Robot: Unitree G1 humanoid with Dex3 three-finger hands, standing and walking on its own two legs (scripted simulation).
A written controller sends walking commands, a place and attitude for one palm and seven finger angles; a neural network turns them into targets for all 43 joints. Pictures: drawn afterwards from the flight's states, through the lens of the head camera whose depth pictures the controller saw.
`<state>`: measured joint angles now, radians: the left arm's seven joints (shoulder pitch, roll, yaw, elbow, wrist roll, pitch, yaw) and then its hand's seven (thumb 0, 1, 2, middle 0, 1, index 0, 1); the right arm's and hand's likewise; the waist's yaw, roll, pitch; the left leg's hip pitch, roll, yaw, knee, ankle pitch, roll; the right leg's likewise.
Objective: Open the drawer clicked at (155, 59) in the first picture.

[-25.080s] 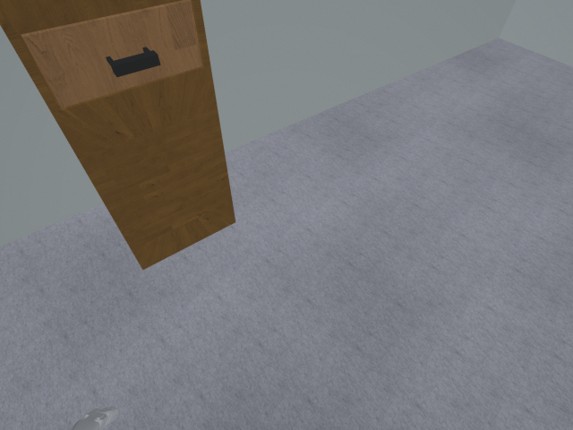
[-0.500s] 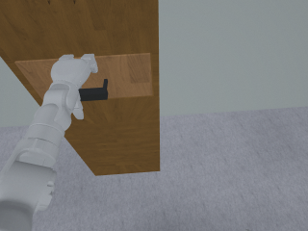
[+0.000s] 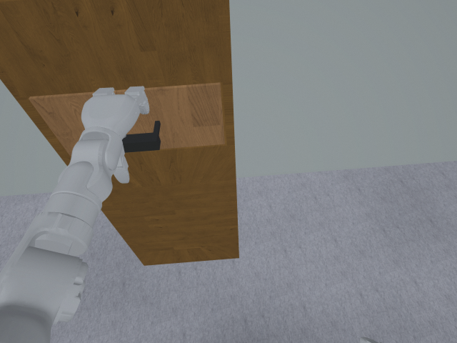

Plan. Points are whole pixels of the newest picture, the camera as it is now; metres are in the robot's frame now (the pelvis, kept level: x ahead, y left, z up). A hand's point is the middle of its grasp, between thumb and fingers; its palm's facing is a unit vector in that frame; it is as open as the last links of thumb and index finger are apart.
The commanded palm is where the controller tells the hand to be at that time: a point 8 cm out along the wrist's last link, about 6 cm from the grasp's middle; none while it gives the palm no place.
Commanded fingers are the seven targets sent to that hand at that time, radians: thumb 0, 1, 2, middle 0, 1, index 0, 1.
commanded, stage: re-aim the fingers above the handle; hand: left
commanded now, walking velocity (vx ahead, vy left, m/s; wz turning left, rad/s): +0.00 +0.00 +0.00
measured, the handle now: (134, 135) +0.52 +0.23 +0.06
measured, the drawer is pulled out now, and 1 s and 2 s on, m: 0.00 0.00 0.00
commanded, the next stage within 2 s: lower the fingers behind the handle in 1.12 s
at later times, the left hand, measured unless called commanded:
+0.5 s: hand (103, 147) +0.41 +0.24 +0.13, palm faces +0.04 +0.03 -1.00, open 13.8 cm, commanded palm +0.40 +0.24 +0.19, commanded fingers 0.00 -0.50 0.30 -0.30 -1.20 -0.30 -1.20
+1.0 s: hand (102, 140) +0.44 +0.25 +0.13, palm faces +0.09 +0.00 -1.00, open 13.8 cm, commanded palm +0.41 +0.24 +0.18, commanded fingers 0.00 -0.50 0.30 -0.30 -1.20 -0.30 -1.20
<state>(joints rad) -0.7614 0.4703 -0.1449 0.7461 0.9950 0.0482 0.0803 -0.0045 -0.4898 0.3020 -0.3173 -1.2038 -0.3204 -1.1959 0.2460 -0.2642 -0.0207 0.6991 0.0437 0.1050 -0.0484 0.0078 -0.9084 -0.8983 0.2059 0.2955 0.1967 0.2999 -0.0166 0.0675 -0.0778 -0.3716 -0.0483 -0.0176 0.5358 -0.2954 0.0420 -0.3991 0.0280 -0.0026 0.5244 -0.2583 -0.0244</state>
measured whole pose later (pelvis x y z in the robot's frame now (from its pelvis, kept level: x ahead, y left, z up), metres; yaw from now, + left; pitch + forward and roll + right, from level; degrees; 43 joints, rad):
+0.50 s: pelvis -0.01 -0.01 +0.00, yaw +1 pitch +6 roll +0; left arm -0.67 0.52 -0.14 0.63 0.97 0.04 0.06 0.00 -0.49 0.30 -0.32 -1.20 -0.32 -1.20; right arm 0.19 -0.27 -0.02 0.69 0.05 0.07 -0.08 0.01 -0.91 -0.90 0.21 0.30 0.20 0.30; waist 0.02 0.06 -0.05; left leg -0.33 -0.04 -0.04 0.51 -0.28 0.03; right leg -0.35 0.03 -0.02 0.50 -0.25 -0.04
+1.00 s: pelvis +0.01 +0.01 +0.00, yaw +0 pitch +8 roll -1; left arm -0.63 0.51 -0.09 0.60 0.97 0.05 0.09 0.00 -0.49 0.30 -0.32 -1.20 -0.32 -1.20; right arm 0.26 -0.27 -0.03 0.71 0.05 0.10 -0.04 0.01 -0.91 -0.90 0.21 0.30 0.20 0.30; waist 0.01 0.07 -0.08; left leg -0.36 -0.05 -0.01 0.52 -0.30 0.05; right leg -0.38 0.03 0.01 0.51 -0.26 -0.02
